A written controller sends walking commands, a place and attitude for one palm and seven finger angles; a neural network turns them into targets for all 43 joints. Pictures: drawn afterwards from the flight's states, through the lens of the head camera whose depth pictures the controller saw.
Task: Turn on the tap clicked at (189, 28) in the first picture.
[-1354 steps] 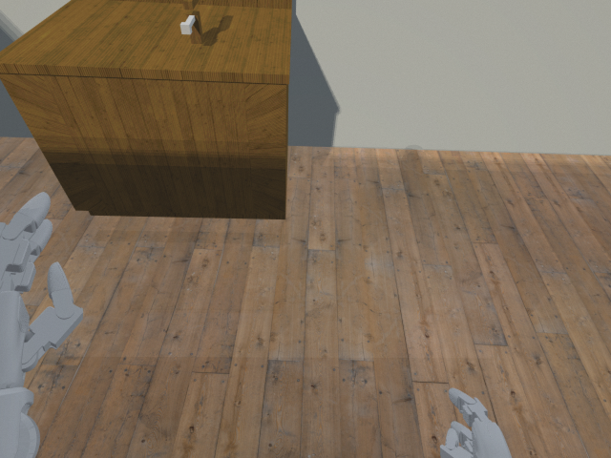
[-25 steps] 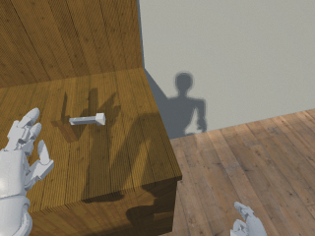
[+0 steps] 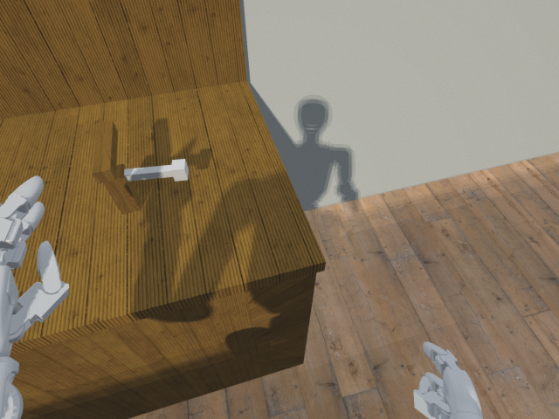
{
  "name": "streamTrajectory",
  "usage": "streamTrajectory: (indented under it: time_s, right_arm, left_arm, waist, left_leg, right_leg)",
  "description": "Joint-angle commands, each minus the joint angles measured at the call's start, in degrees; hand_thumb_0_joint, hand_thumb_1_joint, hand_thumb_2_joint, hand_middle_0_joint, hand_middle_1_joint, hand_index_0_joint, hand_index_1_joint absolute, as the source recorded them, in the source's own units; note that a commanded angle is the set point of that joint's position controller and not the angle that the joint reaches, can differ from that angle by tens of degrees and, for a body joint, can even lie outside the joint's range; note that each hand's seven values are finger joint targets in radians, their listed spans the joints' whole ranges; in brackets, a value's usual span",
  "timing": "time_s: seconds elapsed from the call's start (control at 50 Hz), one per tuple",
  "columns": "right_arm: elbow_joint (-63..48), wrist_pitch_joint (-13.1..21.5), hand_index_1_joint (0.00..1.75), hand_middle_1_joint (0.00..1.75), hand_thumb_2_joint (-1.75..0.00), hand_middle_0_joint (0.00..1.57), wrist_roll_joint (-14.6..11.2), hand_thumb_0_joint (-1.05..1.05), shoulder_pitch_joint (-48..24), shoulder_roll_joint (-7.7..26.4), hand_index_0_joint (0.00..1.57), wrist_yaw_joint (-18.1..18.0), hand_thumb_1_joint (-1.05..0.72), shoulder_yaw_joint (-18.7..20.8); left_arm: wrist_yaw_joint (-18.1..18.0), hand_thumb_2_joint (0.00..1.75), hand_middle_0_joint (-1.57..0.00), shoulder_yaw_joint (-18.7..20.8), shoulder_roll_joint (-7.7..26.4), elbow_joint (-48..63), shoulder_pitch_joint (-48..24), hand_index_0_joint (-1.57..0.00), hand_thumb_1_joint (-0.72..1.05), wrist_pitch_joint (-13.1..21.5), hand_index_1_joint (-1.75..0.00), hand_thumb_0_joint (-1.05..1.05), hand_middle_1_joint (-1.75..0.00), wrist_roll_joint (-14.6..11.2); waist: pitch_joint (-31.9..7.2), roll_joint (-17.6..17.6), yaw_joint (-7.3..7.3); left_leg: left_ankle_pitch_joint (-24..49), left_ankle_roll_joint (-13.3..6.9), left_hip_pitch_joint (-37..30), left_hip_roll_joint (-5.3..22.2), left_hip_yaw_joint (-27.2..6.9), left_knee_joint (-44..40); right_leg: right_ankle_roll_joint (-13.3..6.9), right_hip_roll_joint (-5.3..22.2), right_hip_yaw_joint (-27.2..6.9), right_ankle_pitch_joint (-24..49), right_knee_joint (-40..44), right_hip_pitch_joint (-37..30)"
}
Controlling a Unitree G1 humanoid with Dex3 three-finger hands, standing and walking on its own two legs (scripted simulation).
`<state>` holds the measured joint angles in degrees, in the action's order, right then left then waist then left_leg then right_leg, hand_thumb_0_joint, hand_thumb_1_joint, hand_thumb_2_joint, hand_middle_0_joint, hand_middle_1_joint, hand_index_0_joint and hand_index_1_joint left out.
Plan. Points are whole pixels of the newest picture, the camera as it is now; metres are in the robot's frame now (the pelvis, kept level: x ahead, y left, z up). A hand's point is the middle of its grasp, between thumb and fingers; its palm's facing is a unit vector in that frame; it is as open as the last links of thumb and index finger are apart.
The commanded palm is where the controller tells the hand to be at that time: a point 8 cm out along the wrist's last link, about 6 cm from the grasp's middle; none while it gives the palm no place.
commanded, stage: step back with the hand held close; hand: left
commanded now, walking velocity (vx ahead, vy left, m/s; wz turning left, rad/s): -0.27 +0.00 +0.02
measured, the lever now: (180, 170) +0.51 +0.23 +0.05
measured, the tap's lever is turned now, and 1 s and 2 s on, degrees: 81 81 81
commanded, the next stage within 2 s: stop stepping back and stand still in 0.74 s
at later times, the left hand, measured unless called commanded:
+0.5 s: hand (18, 374) +0.13 +0.25 +0.16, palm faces +0.42 -0.79 -0.44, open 7.4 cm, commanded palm +0.08 +0.28 +0.18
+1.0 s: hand out of the picture +0.04 +0.23 +0.16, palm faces +0.38 -0.84 -0.39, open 7.4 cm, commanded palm -0.01 +0.27 +0.18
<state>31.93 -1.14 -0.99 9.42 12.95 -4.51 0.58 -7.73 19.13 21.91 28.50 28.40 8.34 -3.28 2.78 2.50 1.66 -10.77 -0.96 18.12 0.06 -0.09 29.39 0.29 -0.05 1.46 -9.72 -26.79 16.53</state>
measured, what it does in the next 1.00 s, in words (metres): walks backwards: right foot, then right foot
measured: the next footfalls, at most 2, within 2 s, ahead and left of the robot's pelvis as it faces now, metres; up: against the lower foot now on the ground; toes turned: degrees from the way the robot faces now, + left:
right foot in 0.38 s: -0.03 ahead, -0.11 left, +0.00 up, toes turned +7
right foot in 0.80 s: -0.13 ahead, -0.09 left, +0.00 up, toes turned +3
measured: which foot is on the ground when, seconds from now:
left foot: down 0.00-0.82, up 0.84-1.00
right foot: down 0.00-0.22, up 0.24-0.36, down 0.38-0.64, up 0.66-0.78, down 0.80-1.00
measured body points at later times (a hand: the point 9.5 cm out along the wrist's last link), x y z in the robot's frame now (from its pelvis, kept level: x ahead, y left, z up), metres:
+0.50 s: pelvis -0.06 +0.00 -0.01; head -0.03 -0.01 +0.44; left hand +0.10 +0.29 +0.18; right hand +0.13 -0.22 -0.11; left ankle +0.03 +0.11 -0.73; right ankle -0.07 -0.12 -0.74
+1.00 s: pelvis -0.16 -0.01 +0.01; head -0.16 -0.01 +0.46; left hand +0.01 +0.27 +0.18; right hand +0.00 -0.24 -0.08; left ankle -0.19 +0.12 -0.68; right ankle -0.16 -0.11 -0.74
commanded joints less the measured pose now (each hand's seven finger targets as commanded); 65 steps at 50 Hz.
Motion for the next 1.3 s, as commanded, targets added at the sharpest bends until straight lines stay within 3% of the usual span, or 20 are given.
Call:
streamTrajectory:
  time_s: [0.0, 0.08, 0.24, 0.34, 0.4, 0.44, 0.5, 0.56, 0.6, 0.64, 0.76, 0.78, 0.8, 0.82, 0.88, 1.02, 1.1, 1.14, 1.24, 1.28]
  right_arm:
    - [-8.67, 3.95, 0.3, 0.3, -0.9, 0.2, 0.44, 0.0, -5.1, 6.86, 0.2, -0.68, -0.9, 2.67]
    - [-8.34, 4.75, 0.3, 0.3, -0.9, 0.2, 0.44, 0.0, -4.67, 6.53, 0.2, -0.8, -0.9, 2.39]
    - [-8.93, 7.02, 0.3, 0.3, -0.9, 0.2, 1.05, 0.0, -5.33, 6.92, 0.2, -1.01, -0.9, 2.93]
    - [-7.41, 7.3, 0.3, 0.3, -0.9, 0.2, 1.25, 0.0, -4.84, 5.41, 0.2, 0.18, -0.9, 2.65]
    - [-4.7, 6.5, 0.3, 0.3, -0.9, 0.2, 1.0, 0.0, -2.88, 3.06, 0.2, 0.46, -0.9, 2.55]
    - [-6.29, 6.45, 0.3, 0.3, -0.9, 0.2, 0.26, 0.0, -3.92, 4.18, 0.2, 0.31, -0.9, 3.93]
    - [-6.5, 6.2, 0.3, 0.3, -0.9, 0.2, 0.59, 0.0, -6.07, 3.86, 0.2, -0.01, -0.9, 3.1]
    - [-6.77, 5.82, 0.3, 0.3, -0.9, 0.2, 0.78, 0.0, -6.66, 4.5, 0.2, -0.31, -0.9, 2.78]
    - [-6.92, 6.34, 0.3, 0.3, -0.9, 0.2, 1.47, 0.0, -6.97, 5.13, 0.2, -0.02, -0.9, 3.08]
    - [-6.97, 6.87, 0.3, 0.3, -0.9, 0.2, 2.05, 0.0, -7.23, 4.88, 0.2, 0.24, -0.9, 3.22]
    - [-7.46, 6.89, 0.3, 0.3, -0.9, 0.2, 1.05, 0.0, -6.43, 4.29, 0.2, 1.2, -0.9, 3.16]
    - [-6.58, 6.74, 0.3, 0.3, -0.9, 0.2, 0.88, 0.0, -5.62, 3.34, 0.2, 1.22, -0.9, 3.03]
    - [-5.7, 6.68, 0.3, 0.3, -0.9, 0.2, 0.75, 0.0, -4.63, 2.5, 0.2, 1.02, -0.9, 2.99]
    - [-6.08, 7.09, 0.3, 0.3, -0.9, 0.2, 1.22, 0.0, -6.27, 2.43, 0.2, 1.08, -0.9, 2.22]
    - [-6.8, 7.11, 0.3, 0.3, -0.9, 0.2, 0.2, 0.0, -4.93, 2.58, 0.2, 1.08, -0.9, 1.28]
    - [-6.21, 7.91, 0.3, 0.3, -0.9, 0.2, 0.35, 0.0, -3.39, 5.21, 0.2, -0.62, -0.9, 2.24]
    - [-8.45, 8.71, 0.3, 0.3, -0.9, 0.2, -0.76, 0.0, -2.24, 7.42, 0.2, 0.43, -0.9, 3.92]
    - [-6.65, 9.26, 0.3, 0.3, -0.9, 0.2, 0.32, 0.0, -2.56, 5.6, 0.2, 0.86, -0.9, 2.66]
    - [-3.69, 9.05, 0.3, 0.3, -0.9, 0.2, 0.35, 0.0, -2.82, 7.01, 0.2, 0.41, -0.9, 2.88]
    - [-4.15, 8.53, 0.3, 0.3, -0.9, 0.2, 0.13, 0.0, -2.12, 6.62, 0.2, 0.3, -0.9, 3.57]
  left_arm:
    - [-1.53, 0.9, -0.2, 5.98, 8.83, 8.41, -1.42, -0.2, 0.9, 3.61, -0.3, 0.0, -0.3, 0.55]
    - [-2.04, 0.9, -0.2, 5.08, 8.59, 8.93, -3.75, -0.2, 0.9, 4.18, -0.3, 0.0, -0.3, 1.02]
    - [-1.9, 0.9, -0.2, 7.83, 9.2, 12.93, -7.28, -0.2, 0.9, 6.19, -0.3, 0.0, -0.3, 3.77]
    - [-0.07, 0.9, -0.2, 7.96, 7.82, 9.8, 0.06, -0.2, 0.9, 6.98, -0.3, 0.0, -0.3, 2.63]
    - [-0.2, 0.9, -0.2, 7.3, 9.8, 11.68, -1.88, -0.2, 0.9, 7.63, -0.3, 0.0, -0.3, 0.91]
    - [-0.02, 0.9, -0.2, 5.83, 9.22, 13.43, -5.16, -0.2, 0.9, 7.43, -0.3, 0.0, -0.3, 0.79]
    - [-0.06, 0.9, -0.2, 7.86, 12.17, 12.67, -6.71, -0.2, 0.9, 7.08, -0.3, 0.0, -0.3, 0.83]
    - [-0.26, 0.9, -0.2, 7.16, 10.41, 13.01, -6.4, -0.2, 0.9, 6.97, -0.3, 0.0, -0.3, 0.57]
    - [-0.21, 0.9, -0.2, 8.28, 10.88, 11.93, -4.29, -0.2, 0.9, 6.55, -0.3, 0.0, -0.3, 0.55]
    - [-0.06, 0.9, -0.2, 7.72, 8.98, 12.93, -5.15, -0.2, 0.9, 6.13, -0.3, 0.0, -0.3, 1.22]
    - [0.65, 0.9, -0.2, 6.14, 7.81, 13.7, -0.77, -0.2, 0.9, 4.65, -0.3, 0.0, -0.3, -0.2]
    - [0.56, 0.9, -0.2, 6.03, 8.72, 14.34, -1.74, -0.2, 0.9, 4.87, -0.3, 0.0, -0.3, -0.12]
    - [0.12, 0.9, -0.2, 6.46, 10.8, 15.89, -2.8, -0.2, 0.9, 5.14, -0.3, 0.0, -0.3, -0.03]
    - [-0.43, 0.9, -0.2, 5.53, 11.82, 17.17, -6.65, -0.2, 0.9, 5.62, -0.3, 0.0, -0.3, 0.35]
    - [0.05, 0.9, -0.2, 5.54, 9.62, 8.29, -4.29, -0.2, 0.9, 2.71, -0.3, 0.0, -0.3, 0.22]
    - [-2.42, 0.9, -0.2, 5.22, 8.46, 8.44, -7.01, -0.2, 0.9, 2.78, -0.3, 0.0, -0.3, 0.72]
    - [-2.42, 0.9, -0.2, 7.93, 11.11, 17.3, -0.4, -0.2, 0.9, 2.81, -0.3, 0.0, -0.3, 0.15]
    - [-2.42, 0.9, -0.2, 7.7, 10.26, 18.01, -0.26, -0.2, 0.9, 3.38, -0.3, 0.0, -0.3, 0.55]
    - [-2.73, 0.9, -0.2, 6.45, 7.92, 7.72, -5.52, -0.2, 0.9, 2.22, -0.3, 0.0, -0.3, 0.67]
    - [-2.4, 0.9, -0.2, 5.95, 7.99, 4.02, -4.95, -0.2, 0.9, 1.53, -0.3, 0.0, -0.3, 0.63]
  waist:
    - [-6.61, 0.04, -0.85]
    - [-5.64, -3.82, -1.04]
    - [-7.94, 12.81, -0.18]
    - [-4.65, 5.95, -0.31]
    - [-13.84, -8.43, -1.55]
    - [-16.14, -13.82, -1.3]
    - [-12.34, -6.52, -1.12]
    - [-13.02, 3.3, -0.43]
    - [-13.07, 11.34, -0.05]
    - [-11.95, 14.35, -0.08]
    - [-10.19, 4.35, 0.92]
    - [-10.23, -3.09, 0.37]
    - [-11.06, -12.8, -0.12]
    - [-7.6, -15.29, 0.31]
    - [-9.02, -9.79, -2.38]
    - [-10.67, -5.35, -1.71]
    - [-14.89, 8.09, -1.52]
    - [-7.43, 13.05, -2.57]
    - [-3.87, 3.34, -2.3]
    - [-4.47, -11.04, -2.25]
  left_leg:
    - [-14.83, -1.74, 2.63, 4.75, -5.95, -5.34]
    - [-17.01, -1.63, 2.1, 4.55, -6.37, -1.82]
    - [-31.81, -6.46, 23.08, 13.17, -17.07, -21.08]
    - [-20.36, -4.7, 13.36, 9.66, -10.9, -10.6]
    - [6.72, 0.72, -7.05, 3.45, 0.82, 6.41]
    - [7.82, 1.15, -6.31, 2.32, 1.78, 10.22]
    - [10.71, 0.68, -7.05, 3.65, 0.56, 5.22]
    - [24.09, -1.98, -10.8, 10.16, -5.02, -3.05]
    - [12.09, -4.23, -5.83, 14.75, -10.54, -12.39]
    - [-12.02, -6.73, 7.07, 18.23, -13.91, -20.88]
    - [-17.02, 0.36, 2.75, 8.85, -1.93, -10.92]
    - [-15.3, 2.83, -3.02, 4.19, 2.07, 2.47]
    - [-12.33, 4.73, -5.53, -0.98, 3.67, 19.68]
    - [-18.78, 4.75, 2.99, -3.38, 1.84, 35.42]
    - [-11.09, 2.88, 10.23, 1.37, -2.87, 33.39]
    - [-4.39, -1.18, -7.05, 0.54, 2.15, -8.91]
    - [31.46, -5.1, -22.75, 13.79, -9.77, -6.18]
    - [21.41, -4.82, -12.85, 12.1, -10.18, -10.97]
    - [-6.85, -3.72, 2.25, 9.74, -4.2, -4.57]
    - [-18.02, -1.47, 7.76, 2.05, 1.9, 8.54]
  right_leg:
    - [-1.47, 5.67, -7.03, -10.2, 6.93, 0.56]
    - [-1.89, 6.74, -7.25, -18.35, 8.57, 6.15]
    - [1.55, -3.19, -1.38, -4.89, -17.38, -17.44]
    - [-0.14, -1.78, -3.95, -3.18, -1.32, -8.06]
    - [-3.23, 10.39, -15.1, 28.68, 4.66, 1.44]
    - [-2.2, 11.6, -14.14, 40.56, 1.55, -1.78]
    - [-2.27, 10.31, -13.82, 29.93, 0.9, 2.04]
    - [0.73, 1.56, -7.15, 10.02, -3.64, 4.03]
    - [0.85, -2.57, -4.62, -12.5, -11.71, 1.86]
    - [0.62, -3.6, -4.58, -16.52, -22.23, -6.34]
    - [-2.11, -2.3, -0.34, -12.19, 4.33, -2.88]
    - [-4.61, 4.19, -6.93, -10.67, 13.04, 5.32]
    - [-9.44, 15.67, -23.32, -10.03, 19.88, 13.23]
    - [-12.85, 21.74, -26.71, 5.05, 19.38, 13.24]
    - [-8.9, 15.59, -15.46, 18.62, 7.76, 0.65]
    - [-4.72, 10.03, -12.15, 5.45, 3.4, -8.55]
    - [0.06, 0.49, -1.78, -1.93, -11.26, 3.48]
    - [0.62, -0.35, 1.32, -12.0, -11.56, 4.59]
    - [-1.78, -0.55, 0.03, -5.76, 2.56, -10.66]
    - [-6.61, 7.56, -17.19, -17.28, 8.77, -9.46]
